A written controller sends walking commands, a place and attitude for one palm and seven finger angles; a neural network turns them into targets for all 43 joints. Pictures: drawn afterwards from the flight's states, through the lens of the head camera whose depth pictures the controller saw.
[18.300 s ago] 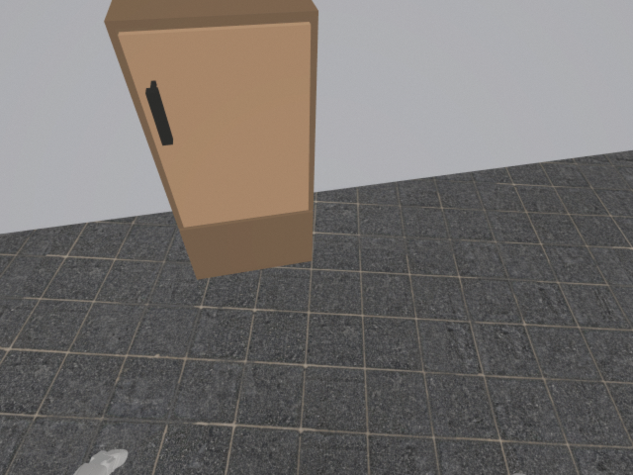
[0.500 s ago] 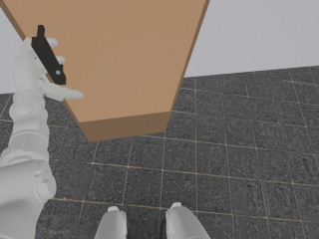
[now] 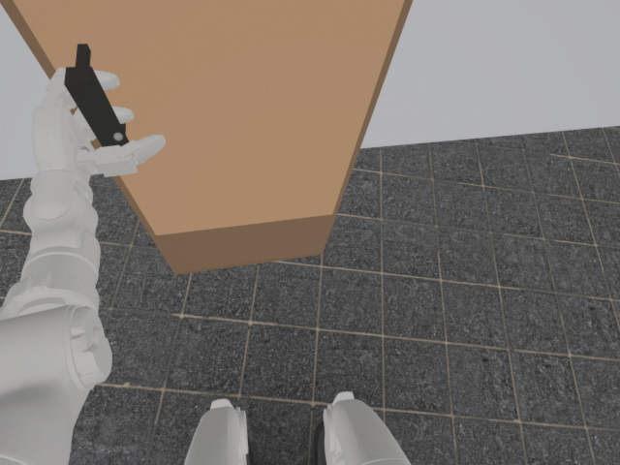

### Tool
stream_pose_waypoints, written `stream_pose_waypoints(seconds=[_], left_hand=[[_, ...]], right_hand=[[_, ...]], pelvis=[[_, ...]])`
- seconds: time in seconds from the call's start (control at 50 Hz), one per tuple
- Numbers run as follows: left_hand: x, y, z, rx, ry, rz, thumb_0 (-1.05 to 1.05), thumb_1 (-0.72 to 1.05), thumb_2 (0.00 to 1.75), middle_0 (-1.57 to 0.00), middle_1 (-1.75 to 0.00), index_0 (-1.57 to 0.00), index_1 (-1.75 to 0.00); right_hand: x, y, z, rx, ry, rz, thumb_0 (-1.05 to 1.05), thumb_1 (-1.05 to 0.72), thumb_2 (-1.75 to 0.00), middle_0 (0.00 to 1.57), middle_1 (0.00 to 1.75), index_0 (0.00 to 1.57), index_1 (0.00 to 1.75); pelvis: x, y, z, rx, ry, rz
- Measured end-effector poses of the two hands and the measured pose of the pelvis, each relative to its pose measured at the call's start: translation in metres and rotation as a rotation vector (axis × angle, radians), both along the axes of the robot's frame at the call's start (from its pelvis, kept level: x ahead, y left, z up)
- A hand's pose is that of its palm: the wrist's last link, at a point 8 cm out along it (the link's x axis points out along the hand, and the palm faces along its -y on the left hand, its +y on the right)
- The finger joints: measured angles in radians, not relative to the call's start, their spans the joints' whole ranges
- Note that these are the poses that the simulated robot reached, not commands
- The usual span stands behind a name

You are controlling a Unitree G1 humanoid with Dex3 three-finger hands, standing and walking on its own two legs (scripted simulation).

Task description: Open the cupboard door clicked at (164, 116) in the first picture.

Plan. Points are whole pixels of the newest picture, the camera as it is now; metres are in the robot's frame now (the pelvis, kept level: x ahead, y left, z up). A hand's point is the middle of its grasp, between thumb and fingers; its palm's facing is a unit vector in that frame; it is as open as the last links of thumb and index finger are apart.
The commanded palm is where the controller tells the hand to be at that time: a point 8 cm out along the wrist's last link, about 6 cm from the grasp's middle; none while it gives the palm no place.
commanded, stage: close the thumb around the handle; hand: left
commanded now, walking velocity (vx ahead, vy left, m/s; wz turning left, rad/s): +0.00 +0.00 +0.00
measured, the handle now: (103, 107) +0.56 +0.23 +0.06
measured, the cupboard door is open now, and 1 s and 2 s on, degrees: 0 22 42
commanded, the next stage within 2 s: pull the door open along its arc in 0.34 s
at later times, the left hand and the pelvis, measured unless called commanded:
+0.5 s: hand (124, 136) +0.51 +0.20 +0.06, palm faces +0.11 -0.99 +0.00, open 5.8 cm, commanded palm +0.48 +0.23 +0.06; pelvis +0.00 +0.00 +0.00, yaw +0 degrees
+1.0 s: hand (167, 227) +0.38 +0.14 +0.06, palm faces +0.28 -0.96 +0.09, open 6.1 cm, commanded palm +0.33 +0.17 +0.06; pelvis +0.02 +0.00 +0.02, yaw +1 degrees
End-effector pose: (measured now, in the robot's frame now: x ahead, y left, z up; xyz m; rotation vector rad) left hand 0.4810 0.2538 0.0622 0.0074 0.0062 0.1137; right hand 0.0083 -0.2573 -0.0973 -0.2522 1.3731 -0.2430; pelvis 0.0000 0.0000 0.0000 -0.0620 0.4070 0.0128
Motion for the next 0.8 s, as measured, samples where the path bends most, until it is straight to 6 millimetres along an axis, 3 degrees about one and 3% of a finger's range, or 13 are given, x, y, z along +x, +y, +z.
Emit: stream_pose_waypoints(seconds=[0.26, 0.58, 0.7, 0.8], left_hand=[[0.004, -0.004, -0.003, -0.004, 0.001, -0.017, 0.00, 0.69, 0.81, -0.39, -1.33, -0.39, -1.33], [-0.002, -0.007, -0.003, -0.009, 0.006, 0.005, 0.00, 0.70, 0.82, -0.36, -1.35, -0.37, -1.35], [-0.021, -0.012, -0.004, -0.008, 0.001, 0.004, 0.00, 0.70, 0.77, -0.36, -1.35, -0.37, -1.35], [-0.051, -0.021, -0.004, -0.013, -0.007, -0.016, 0.01, 0.68, 0.73, -0.36, -1.35, -0.37, -1.35]], right_hand=[[-0.003, 0.002, 0.001, -0.004, 0.019, -0.006, 0.00, -0.91, -0.90, 0.20, 0.30, 0.20, 0.30], [0.003, 0.002, 0.002, 0.007, -0.005, -0.009, 0.00, -0.91, -0.90, 0.20, 0.30, 0.20, 0.30], [0.012, 0.004, 0.003, 0.036, -0.029, -0.016, 0.01, -0.91, -0.90, 0.20, 0.30, 0.20, 0.30], [0.033, 0.006, 0.008, 0.062, -0.092, -0.011, 0.01, -0.91, -0.90, 0.20, 0.30, 0.20, 0.30]], pelvis=[[0.003, 0.003, 0.000, -0.003, 0.007, -0.002], [0.004, 0.001, 0.002, 0.001, 0.000, -0.007], [0.008, 0.001, 0.007, 0.009, -0.019, -0.015], [0.014, 0.000, 0.015, 0.017, -0.045, -0.018]])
